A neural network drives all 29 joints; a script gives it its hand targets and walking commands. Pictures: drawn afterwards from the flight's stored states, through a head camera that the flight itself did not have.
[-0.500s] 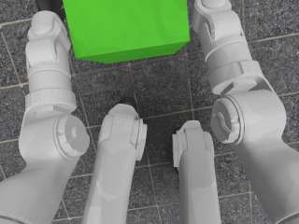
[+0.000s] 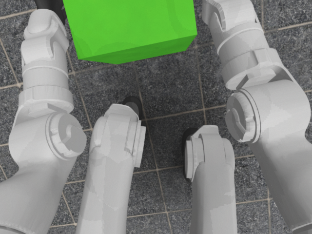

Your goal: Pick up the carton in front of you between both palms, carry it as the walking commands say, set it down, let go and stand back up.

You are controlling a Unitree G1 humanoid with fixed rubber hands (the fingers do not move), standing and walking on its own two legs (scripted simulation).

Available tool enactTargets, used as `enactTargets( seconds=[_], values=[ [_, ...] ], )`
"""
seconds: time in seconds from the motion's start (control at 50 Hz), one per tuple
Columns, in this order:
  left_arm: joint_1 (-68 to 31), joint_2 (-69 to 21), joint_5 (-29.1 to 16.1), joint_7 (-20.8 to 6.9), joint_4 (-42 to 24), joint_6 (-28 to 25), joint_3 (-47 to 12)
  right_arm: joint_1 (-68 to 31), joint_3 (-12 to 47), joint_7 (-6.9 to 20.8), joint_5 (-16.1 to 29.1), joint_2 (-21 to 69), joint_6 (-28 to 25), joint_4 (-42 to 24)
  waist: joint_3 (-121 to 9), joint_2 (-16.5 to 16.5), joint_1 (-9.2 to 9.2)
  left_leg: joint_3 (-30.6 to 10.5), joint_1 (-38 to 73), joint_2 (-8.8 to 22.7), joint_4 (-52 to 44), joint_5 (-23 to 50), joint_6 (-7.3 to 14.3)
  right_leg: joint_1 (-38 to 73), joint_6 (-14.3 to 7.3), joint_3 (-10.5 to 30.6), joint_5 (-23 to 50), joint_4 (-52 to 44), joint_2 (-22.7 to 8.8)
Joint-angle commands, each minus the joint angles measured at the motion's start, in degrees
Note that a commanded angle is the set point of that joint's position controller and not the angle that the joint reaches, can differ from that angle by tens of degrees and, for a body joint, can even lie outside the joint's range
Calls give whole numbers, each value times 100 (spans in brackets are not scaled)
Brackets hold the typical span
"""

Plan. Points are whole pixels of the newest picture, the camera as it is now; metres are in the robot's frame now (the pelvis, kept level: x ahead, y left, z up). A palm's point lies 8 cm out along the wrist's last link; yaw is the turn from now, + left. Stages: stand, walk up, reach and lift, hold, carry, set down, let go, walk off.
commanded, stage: set down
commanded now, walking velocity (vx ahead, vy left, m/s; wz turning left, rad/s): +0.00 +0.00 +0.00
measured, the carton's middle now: (136, 7) +0.51 +0.16 -0.26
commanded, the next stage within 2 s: let go in 1.92 s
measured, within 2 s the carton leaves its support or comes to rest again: rests again in 0.20 s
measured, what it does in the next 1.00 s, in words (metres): stands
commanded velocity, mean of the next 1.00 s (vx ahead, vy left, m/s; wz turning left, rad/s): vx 0.00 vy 0.00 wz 0.00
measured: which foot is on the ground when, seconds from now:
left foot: down 0.00-1.00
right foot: down 0.00-1.00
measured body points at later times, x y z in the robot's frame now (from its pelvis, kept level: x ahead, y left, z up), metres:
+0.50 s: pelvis +0.00 +0.00 -0.02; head +0.37 +0.04 +0.22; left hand +0.48 +0.31 -0.20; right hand +0.58 +0.02 -0.20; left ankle +0.14 +0.15 -0.37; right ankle +0.08 -0.10 -0.37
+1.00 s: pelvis -0.01 +0.02 -0.02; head +0.37 +0.07 +0.20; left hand +0.48 +0.37 -0.19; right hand +0.60 +0.00 -0.19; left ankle +0.14 +0.14 -0.37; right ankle +0.08 -0.10 -0.37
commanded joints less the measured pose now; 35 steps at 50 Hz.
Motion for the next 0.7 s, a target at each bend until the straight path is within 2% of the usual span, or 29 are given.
enactTargets(
  seconds=[0.0, 0.22, 0.4, 0.5, 0.54, 0.56, 0.6, 0.62, 0.68],
  values=[
    [-3483, -2981, -450, -1178, -238, -238, -1717, -2313, 963, 1219, 348, 4440, -246, -484, -5606, -893, 878, 739, 3425, -411, -275, 1836, 273, 1528, -112, -361, 1451, -1223, -233],
    [-3121, -2854, -466, -1076, 299, -386, -1528, -2259, 990, 1284, 358, 3988, -443, -554, -5045, -916, 827, 572, 3312, -392, -96, 1936, 327, 1170, -126, -324, 1445, -1002, -303],
    [-2736, -2342, -318, -1016, 690, -411, -1152, -1881, 799, 1288, 141, 3316, -428, -274, -4339, -880, 683, 508, 2855, -378, -23, 1442, 371, 1019, -200, -198, 1107, -953, -387],
    [-2565, -1879, -314, -901, 886, -509, -913, -1972, 833, 1176, 165, 2779, -445, -302, -4329, -879, 761, 546, 2850, -327, 33, 1382, 345, 1351, -176, -115, 1103, -924, -451],
    [-2300, -1319, -308, -755, 1013, -601, -707, -1973, 828, 1041, 197, 2153, -464, -375, -4434, -889, 831, 592, 2929, -272, 49, 1422, 311, 1586, -121, -91, 1156, -917, -501],
    [-1991, -701, -305, -594, 1168, -691, -510, -1893, 767, 883, 212, 1465, -487, -423, -4484, -898, 867, 612, 2978, -223, 50, 1437, 279, 1728, -68, -81, 1175, -919, -550],
    [-1422, 1042, -391, -121, 1377, -996, -116, -1673, 681, 479, 307, -259, -538, -430, -4645, -887, 944, 628, 3139, -127, 17, 1458, 233, 2041, 44, -37, 1223, -911, -678],
    [-1391, 1688, -511, 113, 1421, -1142, -14, -1706, 702, 304, 419, -753, -542, -363, -4788, -862, 999, 632, 3216, -81, 0, 1480, 213, 2088, 94, 4, 1270, -896, -735],
    [-1652, 2187, -902, 347, 1399, -1378, -120, -1890, 931, 196, 749, -983, -524, -370, -5140, -742, 1080, 643, 3388, 3, -22, 1777, 214, 2262, 115, 80, 1547, -857, -868]
  ],
)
